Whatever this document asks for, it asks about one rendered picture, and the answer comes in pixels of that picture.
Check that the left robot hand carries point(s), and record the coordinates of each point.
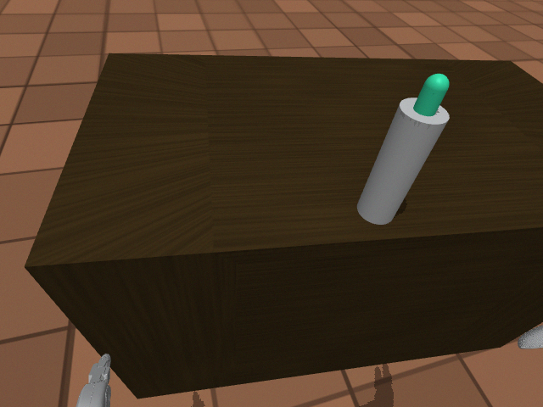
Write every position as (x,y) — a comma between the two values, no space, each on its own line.
(97,392)

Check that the right robot hand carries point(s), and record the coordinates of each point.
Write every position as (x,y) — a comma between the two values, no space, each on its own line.
(532,339)

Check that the bottle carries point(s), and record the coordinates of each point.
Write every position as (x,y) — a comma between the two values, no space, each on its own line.
(414,130)

